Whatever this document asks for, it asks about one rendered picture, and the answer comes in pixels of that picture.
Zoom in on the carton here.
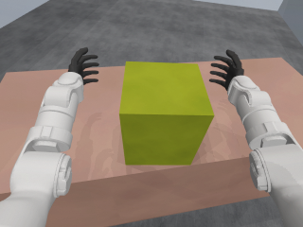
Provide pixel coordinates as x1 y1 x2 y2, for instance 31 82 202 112
119 61 215 166

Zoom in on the robot right upper arm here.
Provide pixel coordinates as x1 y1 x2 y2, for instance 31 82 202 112
249 144 303 227

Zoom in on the robot left hand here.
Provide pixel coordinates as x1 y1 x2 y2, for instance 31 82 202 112
68 47 99 85

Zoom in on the left robot forearm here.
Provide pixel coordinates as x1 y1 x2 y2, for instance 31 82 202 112
9 72 84 192

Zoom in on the right robot forearm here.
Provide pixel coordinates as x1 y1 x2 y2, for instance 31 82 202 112
227 75 303 152

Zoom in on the robot left upper arm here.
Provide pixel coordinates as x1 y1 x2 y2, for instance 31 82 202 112
0 150 72 227

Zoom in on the pedestal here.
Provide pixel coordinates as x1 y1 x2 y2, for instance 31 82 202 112
0 57 303 227

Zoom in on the robot right hand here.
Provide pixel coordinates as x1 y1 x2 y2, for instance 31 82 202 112
209 49 244 91

